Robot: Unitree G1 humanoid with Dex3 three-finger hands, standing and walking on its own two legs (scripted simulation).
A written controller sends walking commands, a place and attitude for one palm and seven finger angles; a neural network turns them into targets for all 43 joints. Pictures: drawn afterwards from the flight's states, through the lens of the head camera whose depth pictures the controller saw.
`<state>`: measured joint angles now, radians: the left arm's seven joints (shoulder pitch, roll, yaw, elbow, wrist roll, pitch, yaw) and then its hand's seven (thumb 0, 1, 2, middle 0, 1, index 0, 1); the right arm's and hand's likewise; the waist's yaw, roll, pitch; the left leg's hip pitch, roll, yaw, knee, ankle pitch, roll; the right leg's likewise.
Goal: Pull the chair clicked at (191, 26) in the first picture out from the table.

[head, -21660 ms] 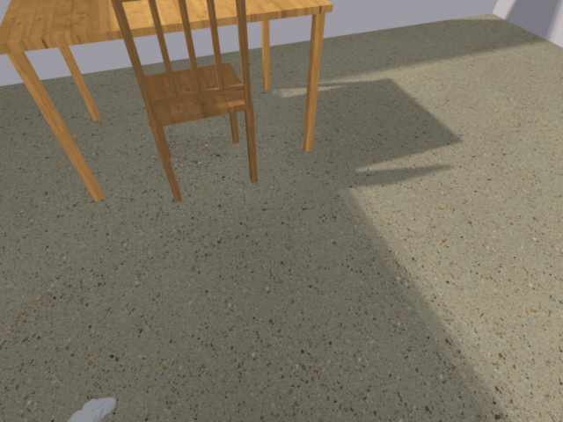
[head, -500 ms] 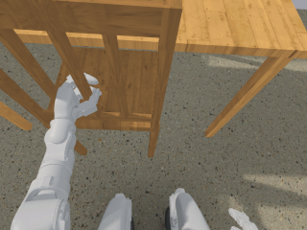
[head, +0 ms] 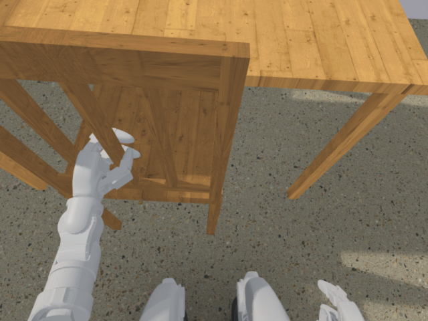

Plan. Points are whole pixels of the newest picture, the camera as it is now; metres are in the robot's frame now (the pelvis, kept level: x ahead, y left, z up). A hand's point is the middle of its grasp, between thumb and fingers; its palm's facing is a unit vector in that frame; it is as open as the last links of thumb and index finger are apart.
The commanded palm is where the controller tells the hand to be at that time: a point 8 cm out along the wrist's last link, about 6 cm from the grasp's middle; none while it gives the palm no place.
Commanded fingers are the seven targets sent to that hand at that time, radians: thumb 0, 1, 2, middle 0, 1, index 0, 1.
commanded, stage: hook a spindle and tug to test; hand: left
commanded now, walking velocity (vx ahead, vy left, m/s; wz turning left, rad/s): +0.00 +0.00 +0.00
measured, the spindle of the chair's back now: (112, 145) +0.41 +0.18 +0.04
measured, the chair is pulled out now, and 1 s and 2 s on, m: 0.03 0.12 0.21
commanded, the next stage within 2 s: step backward, pulling the chair out in 0.12 s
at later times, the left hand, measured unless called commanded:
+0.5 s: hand (129, 173) +0.37 +0.15 +0.03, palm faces +0.06 -0.99 -0.09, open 5.3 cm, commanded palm +0.35 +0.19 +0.02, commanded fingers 0.00 0.90 0.90 -0.50 -1.45 -0.50 -1.45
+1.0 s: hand (147, 215) +0.29 +0.11 +0.03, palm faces -0.03 -0.99 -0.14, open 5.2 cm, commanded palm +0.28 +0.16 +0.03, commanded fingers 0.00 0.90 0.90 -0.50 -1.45 -0.50 -1.45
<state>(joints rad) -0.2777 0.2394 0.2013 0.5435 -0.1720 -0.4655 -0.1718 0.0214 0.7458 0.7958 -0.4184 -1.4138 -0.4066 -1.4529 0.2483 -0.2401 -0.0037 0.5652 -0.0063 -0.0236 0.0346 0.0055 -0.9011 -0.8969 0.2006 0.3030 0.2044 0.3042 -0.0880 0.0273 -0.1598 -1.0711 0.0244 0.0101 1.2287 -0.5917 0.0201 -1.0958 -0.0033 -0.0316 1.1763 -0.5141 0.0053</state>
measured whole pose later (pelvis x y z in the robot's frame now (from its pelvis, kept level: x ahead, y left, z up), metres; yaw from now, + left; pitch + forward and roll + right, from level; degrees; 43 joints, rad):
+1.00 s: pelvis -0.05 +0.00 +0.09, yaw -3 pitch +5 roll +0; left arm -0.33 0.15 0.02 0.91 -0.08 -0.24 0.10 0.04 0.72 0.76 -0.31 -1.16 -0.50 -1.45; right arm 0.21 -0.25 -0.01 0.67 0.04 0.10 -0.12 0.01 -0.90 -0.90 0.20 0.30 0.21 0.30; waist -0.07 0.01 0.08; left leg -0.42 0.03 0.09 0.59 -0.25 0.02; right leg -0.46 0.00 0.00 0.54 -0.16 0.00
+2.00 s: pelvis -0.13 +0.02 +0.09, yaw +0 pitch +4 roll +2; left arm -0.36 0.12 -0.02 0.85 -0.02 -0.18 0.11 0.03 0.68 0.78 -0.28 -1.24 -0.50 -1.45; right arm 0.20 -0.30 -0.02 0.72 0.02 -0.01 -0.11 0.01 -0.90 -0.90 0.20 0.30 0.21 0.30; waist -0.08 -0.02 0.09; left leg -0.26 0.02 0.00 0.56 -0.38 -0.03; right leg -0.56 -0.12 -0.04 0.54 -0.06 0.03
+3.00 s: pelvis -0.29 +0.04 +0.10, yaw -7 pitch +2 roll -1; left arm -0.25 0.16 -0.02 0.71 -0.04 -0.17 0.10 0.05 0.70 0.78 -0.27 -1.21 -0.50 -1.45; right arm 0.17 -0.19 -0.01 0.64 -0.01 0.03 -0.07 0.00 -0.90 -0.90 0.20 0.30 0.20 0.30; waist -0.02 0.02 0.16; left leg -0.37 0.11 0.01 0.54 -0.21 -0.06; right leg -0.35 -0.01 -0.06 0.64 -0.36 -0.01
